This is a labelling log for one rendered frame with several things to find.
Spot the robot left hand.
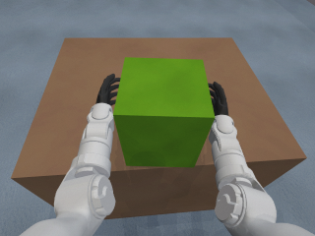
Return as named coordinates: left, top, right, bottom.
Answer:
left=96, top=74, right=121, bottom=106

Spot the robot left upper arm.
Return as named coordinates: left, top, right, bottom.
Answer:
left=20, top=174, right=116, bottom=236

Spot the right robot forearm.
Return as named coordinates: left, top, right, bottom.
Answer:
left=209, top=115, right=267, bottom=193

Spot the pedestal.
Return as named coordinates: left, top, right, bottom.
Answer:
left=11, top=37, right=307, bottom=220

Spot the left robot forearm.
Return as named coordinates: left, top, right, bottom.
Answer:
left=54, top=102, right=114, bottom=213

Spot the carton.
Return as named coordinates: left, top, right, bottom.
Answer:
left=113, top=57, right=216, bottom=168

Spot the robot right hand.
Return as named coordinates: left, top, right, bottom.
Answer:
left=208, top=82, right=229, bottom=116

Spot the robot right upper arm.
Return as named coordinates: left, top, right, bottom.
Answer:
left=215, top=183, right=315, bottom=236

